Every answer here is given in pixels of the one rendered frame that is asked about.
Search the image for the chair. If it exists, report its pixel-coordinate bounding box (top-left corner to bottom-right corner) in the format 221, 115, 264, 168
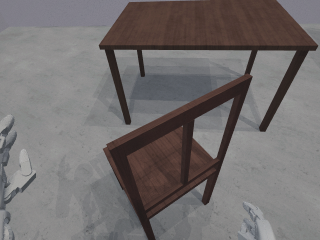
103, 73, 253, 240

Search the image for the robot left hand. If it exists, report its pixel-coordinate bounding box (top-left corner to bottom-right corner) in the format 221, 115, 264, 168
0, 114, 36, 210

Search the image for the table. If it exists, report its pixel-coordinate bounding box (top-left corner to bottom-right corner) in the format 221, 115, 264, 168
99, 0, 318, 132

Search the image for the left robot forearm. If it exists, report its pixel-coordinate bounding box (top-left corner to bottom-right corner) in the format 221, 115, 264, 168
0, 209, 15, 240

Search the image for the robot right hand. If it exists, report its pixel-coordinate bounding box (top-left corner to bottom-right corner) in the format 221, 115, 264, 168
237, 201, 276, 240

